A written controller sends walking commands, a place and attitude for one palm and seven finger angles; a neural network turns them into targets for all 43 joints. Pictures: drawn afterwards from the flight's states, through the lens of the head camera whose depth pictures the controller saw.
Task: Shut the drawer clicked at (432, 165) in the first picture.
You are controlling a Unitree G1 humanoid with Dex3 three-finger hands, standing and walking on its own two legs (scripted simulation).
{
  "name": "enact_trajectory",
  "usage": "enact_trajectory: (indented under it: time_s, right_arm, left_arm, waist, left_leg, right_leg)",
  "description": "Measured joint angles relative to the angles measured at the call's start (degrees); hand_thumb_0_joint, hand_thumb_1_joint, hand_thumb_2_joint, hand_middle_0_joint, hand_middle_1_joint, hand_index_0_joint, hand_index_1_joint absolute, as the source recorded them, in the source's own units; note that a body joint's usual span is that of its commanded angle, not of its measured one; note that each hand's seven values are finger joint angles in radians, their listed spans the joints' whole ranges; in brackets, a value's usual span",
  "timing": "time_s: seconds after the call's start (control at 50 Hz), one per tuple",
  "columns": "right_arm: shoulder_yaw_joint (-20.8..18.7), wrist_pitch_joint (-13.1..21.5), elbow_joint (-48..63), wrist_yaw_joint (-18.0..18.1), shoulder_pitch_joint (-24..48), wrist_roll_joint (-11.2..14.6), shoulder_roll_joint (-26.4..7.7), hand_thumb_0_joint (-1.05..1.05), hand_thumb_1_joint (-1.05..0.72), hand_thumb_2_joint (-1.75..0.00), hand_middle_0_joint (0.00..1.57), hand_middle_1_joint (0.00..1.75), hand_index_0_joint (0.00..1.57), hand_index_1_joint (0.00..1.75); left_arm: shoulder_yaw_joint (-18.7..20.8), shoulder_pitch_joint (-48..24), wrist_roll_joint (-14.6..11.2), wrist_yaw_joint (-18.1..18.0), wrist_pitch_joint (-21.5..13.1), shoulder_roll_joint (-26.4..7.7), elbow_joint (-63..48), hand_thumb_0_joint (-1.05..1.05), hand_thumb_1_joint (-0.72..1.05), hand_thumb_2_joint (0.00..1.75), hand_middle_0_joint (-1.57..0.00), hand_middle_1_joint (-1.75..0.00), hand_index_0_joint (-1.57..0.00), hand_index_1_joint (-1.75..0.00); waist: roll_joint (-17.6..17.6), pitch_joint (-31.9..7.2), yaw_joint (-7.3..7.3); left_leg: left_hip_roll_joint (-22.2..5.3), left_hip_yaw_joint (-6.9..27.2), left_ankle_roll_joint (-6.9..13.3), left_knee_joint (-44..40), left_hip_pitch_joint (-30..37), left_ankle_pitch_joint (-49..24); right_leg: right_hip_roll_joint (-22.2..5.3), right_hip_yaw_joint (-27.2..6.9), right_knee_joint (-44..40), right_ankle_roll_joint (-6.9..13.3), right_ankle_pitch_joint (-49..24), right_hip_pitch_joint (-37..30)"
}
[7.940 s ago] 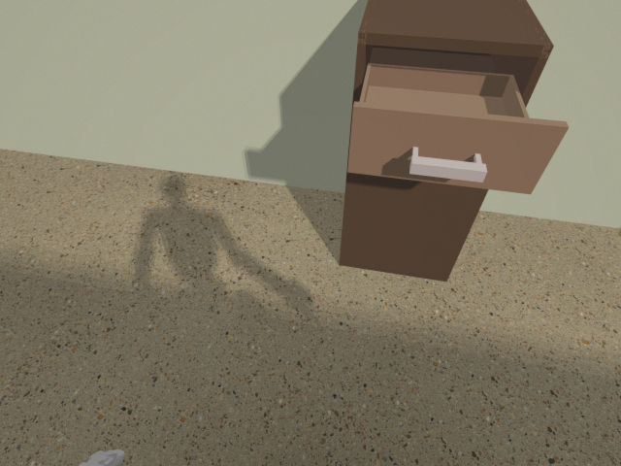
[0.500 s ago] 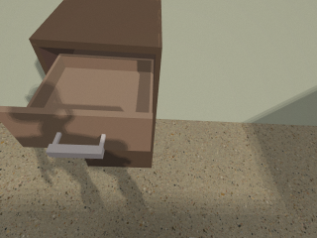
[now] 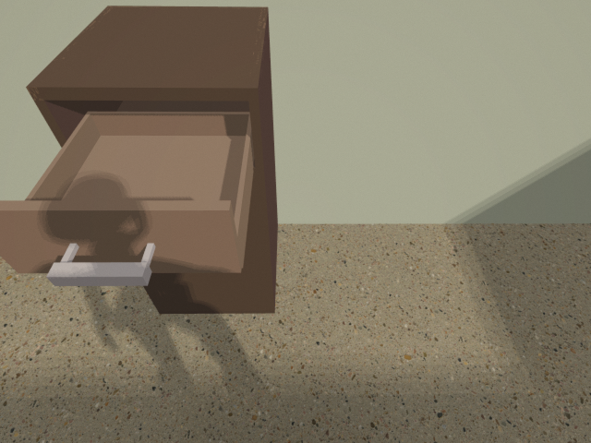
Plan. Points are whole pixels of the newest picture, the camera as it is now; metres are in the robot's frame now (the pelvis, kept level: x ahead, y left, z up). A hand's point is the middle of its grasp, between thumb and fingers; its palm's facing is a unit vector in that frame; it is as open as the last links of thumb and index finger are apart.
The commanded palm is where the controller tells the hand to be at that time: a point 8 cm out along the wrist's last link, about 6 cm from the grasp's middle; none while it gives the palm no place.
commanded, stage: come to a stop and stand still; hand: left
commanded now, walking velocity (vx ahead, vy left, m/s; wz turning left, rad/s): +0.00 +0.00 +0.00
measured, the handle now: (106, 261) +0.36 +0.31 +0.03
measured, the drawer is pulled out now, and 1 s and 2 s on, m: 0.29 0.29 0.29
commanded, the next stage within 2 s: look again from close up in 0.16 s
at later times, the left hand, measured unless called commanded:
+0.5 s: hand out of the picture +0.00 +0.20 -0.18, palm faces +0.04 -0.98 -0.20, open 7.3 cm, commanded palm none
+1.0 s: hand out of the picture -0.02 +0.23 -0.17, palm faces +0.00 -0.97 -0.23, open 7.3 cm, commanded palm none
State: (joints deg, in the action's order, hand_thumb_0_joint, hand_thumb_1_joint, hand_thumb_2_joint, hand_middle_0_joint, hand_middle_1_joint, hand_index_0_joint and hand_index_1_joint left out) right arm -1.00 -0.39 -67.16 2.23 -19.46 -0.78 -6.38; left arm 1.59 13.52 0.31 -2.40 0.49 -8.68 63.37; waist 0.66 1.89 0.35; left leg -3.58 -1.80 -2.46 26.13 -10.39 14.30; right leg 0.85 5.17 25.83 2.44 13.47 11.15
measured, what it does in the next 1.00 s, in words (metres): shifts its weight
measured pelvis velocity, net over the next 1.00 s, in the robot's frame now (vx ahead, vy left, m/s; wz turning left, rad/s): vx -0.02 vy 0.05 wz -0.01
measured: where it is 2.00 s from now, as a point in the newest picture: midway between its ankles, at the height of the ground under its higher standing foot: outside the picture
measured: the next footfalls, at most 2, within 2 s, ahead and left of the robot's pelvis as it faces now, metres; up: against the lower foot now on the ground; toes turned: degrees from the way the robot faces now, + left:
right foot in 1.58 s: +0.17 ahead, -0.05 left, +0.00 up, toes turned -6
left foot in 1.86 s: +0.13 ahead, +0.20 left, +0.00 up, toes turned +6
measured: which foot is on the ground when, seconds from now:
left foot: down 0.00-1.00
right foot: down 0.00-1.00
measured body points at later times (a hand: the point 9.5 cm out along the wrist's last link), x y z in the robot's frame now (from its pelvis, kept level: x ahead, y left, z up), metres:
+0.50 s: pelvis +0.00 +0.02 -0.01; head -0.02 +0.03 +0.44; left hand +0.00 +0.25 -0.17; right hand +0.01 -0.22 -0.16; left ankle +0.00 +0.14 -0.74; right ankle +0.01 -0.09 -0.74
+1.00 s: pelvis -0.02 +0.05 +0.00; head -0.02 +0.05 +0.45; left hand -0.02 +0.29 -0.15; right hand -0.02 -0.18 -0.16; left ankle +0.00 +0.14 -0.74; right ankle +0.01 -0.09 -0.74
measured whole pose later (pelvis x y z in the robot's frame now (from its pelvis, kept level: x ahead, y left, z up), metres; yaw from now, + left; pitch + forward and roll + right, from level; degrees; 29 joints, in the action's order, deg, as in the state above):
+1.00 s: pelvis -0.02 +0.05 +0.00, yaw -1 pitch -2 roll +0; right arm -0.5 0.1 -62.8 0.7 -16.3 -0.9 -10.2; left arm -0.4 17.8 1.5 -2.1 0.3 -9.4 62.1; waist 0.9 1.4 0.2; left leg 1.1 -4.6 2.4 26.0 -10.8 13.1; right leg -3.8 2.2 26.8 -1.8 12.0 12.6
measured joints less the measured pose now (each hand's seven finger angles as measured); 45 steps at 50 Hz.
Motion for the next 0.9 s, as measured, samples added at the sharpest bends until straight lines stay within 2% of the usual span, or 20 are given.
enact_trajectory:
  time_s: [0.26, 0.32, 0.38, 0.44, 0.54, 0.66, 0.9]
  right_arm:
    - [0.15, 0.39, 1.07, -0.06, 1.87, -0.05, 0.66, 0.00, -0.91, -0.90, 0.20, 0.30, 0.19, 0.30]
    - [-0.04, -0.02, 4.45, -0.58, 1.58, -0.64, -0.31, 0.01, -0.91, -0.90, 0.20, 0.30, 0.20, 0.30]
    - [-0.97, 0.11, 6.44, -0.39, 0.87, -0.69, -2.12, 0.01, -0.91, -0.90, 0.20, 0.30, 0.20, 0.30]
    - [-1.27, 0.31, 7.06, -0.36, 0.85, -0.55, -3.49, 0.01, -0.91, -0.90, 0.20, 0.30, 0.20, 0.30]
    - [-0.64, 1.26, 7.50, -0.25, 1.99, -0.25, -4.49, 0.01, -0.91, -0.90, 0.20, 0.30, 0.19, 0.30]
    - [0.38, 1.44, 7.54, -0.59, 4.01, -0.18, -4.01, 0.00, -0.91, -0.90, 0.20, 0.30, 0.19, 0.30]
    - [0.59, 1.11, 5.68, -1.34, 4.48, -0.07, -4.07, 0.01, -0.92, -0.90, 0.20, 0.30, 0.20, 0.30]
  left_arm:
    - [-1.05, 4.47, 0.29, 0.42, -0.24, 3.09, 2.55, 0.00, 0.92, 0.90, -0.20, -0.30, -0.20, -0.30]
    - [-2.08, 5.48, 0.76, 0.64, -0.53, 2.70, 0.18, 0.00, 0.91, 0.90, -0.20, -0.30, -0.20, -0.30]
    - [-1.88, 6.37, 1.09, 0.40, -0.64, 2.13, -1.40, 0.00, 0.91, 0.90, -0.21, -0.30, -0.20, -0.30]
    - [-1.46, 6.24, 1.12, 0.04, -0.59, 1.03, -1.96, 0.00, 0.91, 0.90, -0.21, -0.30, -0.20, -0.30]
    - [-1.41, 4.18, 0.82, -0.08, -0.71, -1.03, -2.71, 0.00, 0.91, 0.90, -0.20, -0.30, -0.20, -0.30]
    - [-1.57, 1.79, 0.71, -0.04, -0.69, -2.50, -3.63, 0.00, 0.91, 0.90, -0.20, -0.30, -0.20, -0.30]
    - [-2.02, 2.62, 0.95, 0.17, -0.33, -1.70, -2.49, 0.00, 0.91, 0.90, -0.20, -0.30, -0.20, -0.30]
  waist:
    - [0.09, -0.35, -0.70]
    - [0.17, 0.03, -0.25]
    - [0.96, -1.63, -0.03]
    - [0.63, -3.01, 0.10]
    - [-0.09, -3.50, -0.22]
    - [-0.06, -3.01, -0.40]
    - [0.24, -0.98, -0.31]
  left_leg:
    - [0.23, -0.66, 0.28, -3.01, 1.26, -1.99]
    - [0.29, -0.15, 0.67, 0.47, -1.39, -0.75]
    - [0.14, 0.54, 1.49, 5.21, -4.29, 1.86]
    - [0.44, 0.62, 1.25, 6.97, -4.60, 3.12]
    - [1.44, -0.50, 2.51, 6.26, -2.85, 3.29]
    - [2.72, -1.58, 3.58, 4.13, -1.17, 2.04]
    - [4.43, -3.01, 4.81, -0.17, -0.07, -1.05]
  right_leg:
    - [-0.06, -0.57, -2.57, -0.07, -1.86, -0.86]
    - [-0.31, -0.11, 0.10, -0.14, -0.84, 1.19]
    - [-0.30, 0.44, 2.58, -0.39, 0.71, 2.82]
    - [-0.72, 0.44, 3.99, -0.98, 1.76, 2.93]
    - [-1.70, -0.64, 3.90, -2.19, 1.73, 1.77]
    - [-2.89, -1.68, 2.73, -3.29, 0.65, 0.76]
    - [-4.39, -3.10, 0.44, -4.45, -1.83, 0.92]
